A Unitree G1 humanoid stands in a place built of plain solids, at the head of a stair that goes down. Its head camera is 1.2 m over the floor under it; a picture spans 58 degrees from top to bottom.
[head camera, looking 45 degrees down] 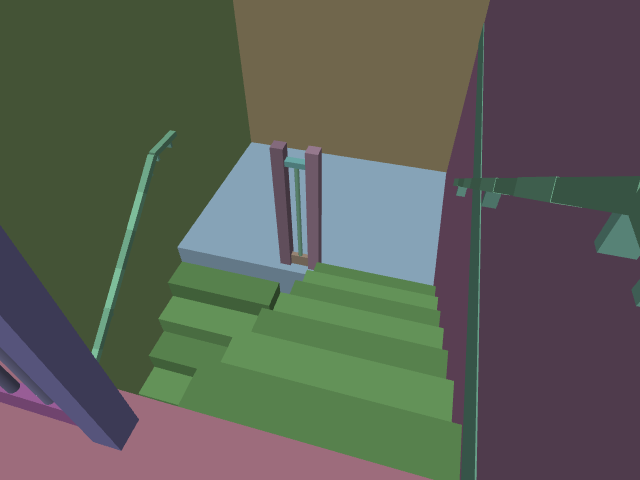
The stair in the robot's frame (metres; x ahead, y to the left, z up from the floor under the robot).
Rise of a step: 0.18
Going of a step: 0.25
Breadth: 0.90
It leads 15 degrees to the right of straight ahead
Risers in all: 8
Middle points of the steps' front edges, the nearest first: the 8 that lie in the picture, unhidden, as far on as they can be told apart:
0.44 0.05 0.00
0.67 -0.02 -0.18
0.91 -0.08 -0.36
1.15 -0.15 -0.53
1.39 -0.21 -0.71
1.62 -0.28 -0.89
1.86 -0.34 -1.07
2.10 -0.41 -1.25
